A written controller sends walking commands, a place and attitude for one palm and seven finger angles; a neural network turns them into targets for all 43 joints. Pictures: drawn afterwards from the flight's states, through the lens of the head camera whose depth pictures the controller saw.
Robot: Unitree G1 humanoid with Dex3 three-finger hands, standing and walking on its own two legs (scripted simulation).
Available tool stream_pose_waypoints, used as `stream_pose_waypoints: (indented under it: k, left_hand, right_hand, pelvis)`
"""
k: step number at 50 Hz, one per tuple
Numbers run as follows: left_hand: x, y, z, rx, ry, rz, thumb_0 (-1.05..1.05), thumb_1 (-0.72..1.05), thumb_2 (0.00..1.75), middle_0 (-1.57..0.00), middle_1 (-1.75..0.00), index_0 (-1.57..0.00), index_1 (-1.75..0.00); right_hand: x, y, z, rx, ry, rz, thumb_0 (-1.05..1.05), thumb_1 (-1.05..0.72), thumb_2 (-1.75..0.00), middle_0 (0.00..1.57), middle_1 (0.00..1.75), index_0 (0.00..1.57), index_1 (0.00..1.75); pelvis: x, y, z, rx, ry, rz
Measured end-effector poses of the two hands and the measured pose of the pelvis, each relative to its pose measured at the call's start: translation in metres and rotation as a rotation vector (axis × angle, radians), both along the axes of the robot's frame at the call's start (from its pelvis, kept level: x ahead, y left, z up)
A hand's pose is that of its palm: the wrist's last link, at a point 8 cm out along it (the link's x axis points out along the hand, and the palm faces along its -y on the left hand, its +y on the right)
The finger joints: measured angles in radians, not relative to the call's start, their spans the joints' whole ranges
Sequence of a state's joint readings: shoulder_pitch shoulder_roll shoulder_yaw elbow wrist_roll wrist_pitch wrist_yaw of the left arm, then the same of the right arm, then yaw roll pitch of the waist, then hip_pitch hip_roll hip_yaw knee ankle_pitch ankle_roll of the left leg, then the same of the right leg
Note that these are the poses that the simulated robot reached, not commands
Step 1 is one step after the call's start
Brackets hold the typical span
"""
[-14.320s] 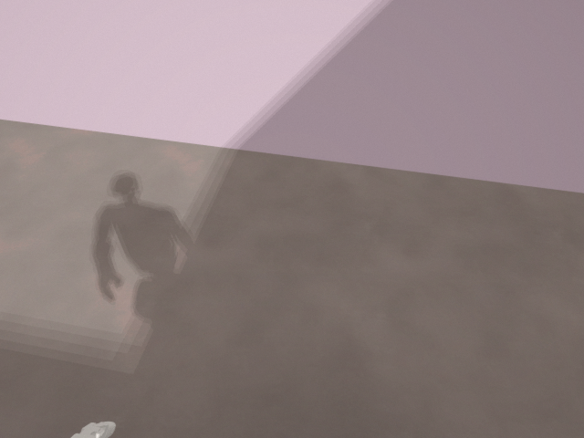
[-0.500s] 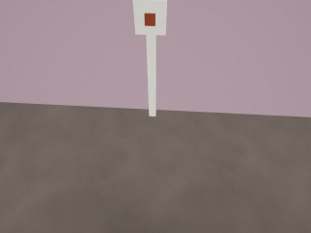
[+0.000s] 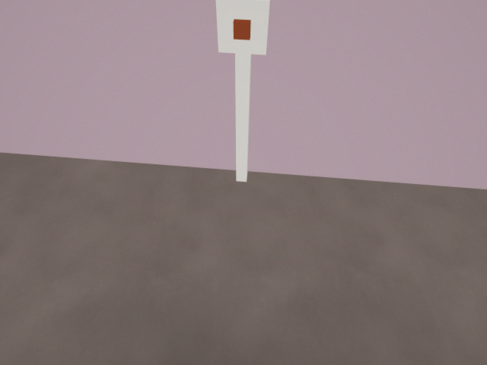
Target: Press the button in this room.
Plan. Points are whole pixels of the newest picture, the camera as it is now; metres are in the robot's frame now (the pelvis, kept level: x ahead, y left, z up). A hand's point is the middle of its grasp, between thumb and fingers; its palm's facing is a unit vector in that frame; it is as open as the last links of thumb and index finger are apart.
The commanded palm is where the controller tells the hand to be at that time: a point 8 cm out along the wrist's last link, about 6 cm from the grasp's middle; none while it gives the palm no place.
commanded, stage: look at it before walking up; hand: left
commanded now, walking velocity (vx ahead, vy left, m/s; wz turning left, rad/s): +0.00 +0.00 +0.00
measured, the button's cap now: (242, 29) +1.14 +0.08 +0.07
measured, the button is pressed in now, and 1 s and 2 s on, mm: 0 0 0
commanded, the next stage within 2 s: walk to a spot facing it in 0.22 s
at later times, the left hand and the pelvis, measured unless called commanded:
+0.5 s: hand out of the picture +0.02 +0.20 -0.18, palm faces +0.01 -0.98 -0.21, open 7.4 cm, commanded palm none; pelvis +0.01 +0.01 -0.01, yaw -2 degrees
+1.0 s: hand (192, 276) +0.34 +0.14 -0.18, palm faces -0.29 -0.94 -0.16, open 7.4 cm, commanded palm none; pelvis +0.17 +0.01 -0.02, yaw -15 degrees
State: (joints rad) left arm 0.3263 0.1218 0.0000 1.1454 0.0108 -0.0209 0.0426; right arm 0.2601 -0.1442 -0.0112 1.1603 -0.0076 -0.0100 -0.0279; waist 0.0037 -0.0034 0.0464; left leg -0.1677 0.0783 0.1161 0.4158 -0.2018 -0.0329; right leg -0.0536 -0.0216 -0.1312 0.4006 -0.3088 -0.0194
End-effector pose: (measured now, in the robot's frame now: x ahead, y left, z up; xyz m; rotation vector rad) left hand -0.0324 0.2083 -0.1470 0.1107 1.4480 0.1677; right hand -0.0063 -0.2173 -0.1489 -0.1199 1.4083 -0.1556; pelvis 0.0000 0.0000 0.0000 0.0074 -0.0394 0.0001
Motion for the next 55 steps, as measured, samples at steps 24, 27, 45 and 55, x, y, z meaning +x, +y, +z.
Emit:
stream_pose_waypoints:
  k: [24, 27, 45, 55]
  left_hand:
    - [0.044, 0.043, 0.001, 0.048, -0.069, -0.048, 0.00, 0.90, 0.90, -0.20, -0.30, -0.20, -0.30]
    - [0.045, 0.045, -0.006, 0.023, -0.044, -0.043, 0.00, 0.90, 0.90, -0.20, -0.30, -0.20, -0.30]
    - [0.269, 0.033, -0.005, -0.035, -0.162, -0.281, 0.01, 0.91, 0.90, -0.19, -0.29, -0.20, -0.30]
    - [0.444, -0.057, -0.015, -0.038, -0.386, -0.437, 0.00, 0.91, 0.90, -0.19, -0.30, -0.20, -0.30]
  right_hand:
    - [0.023, -0.013, 0.004, -0.052, -0.052, 0.003, 0.00, -0.91, -0.89, 0.20, 0.30, 0.20, 0.30]
    - [0.026, -0.007, 0.002, -0.053, -0.046, -0.016, 0.00, -0.91, -0.89, 0.20, 0.30, 0.20, 0.30]
    - [-0.012, 0.074, 0.015, 0.025, 0.196, -0.300, 0.00, -0.91, -0.89, 0.20, 0.30, 0.20, 0.30]
    - [0.050, 0.034, -0.018, 0.082, 0.274, -0.434, 0.00, -0.91, -0.89, 0.21, 0.30, 0.20, 0.30]
  pelvis:
    - [0.009, 0.012, -0.004, -0.010, 0.005, -0.028]
    - [0.021, 0.018, -0.008, -0.023, 0.016, -0.042]
    - [0.124, 0.028, -0.006, -0.015, 0.043, -0.223]
    - [0.216, -0.031, -0.038, 0.001, 0.029, -0.314]
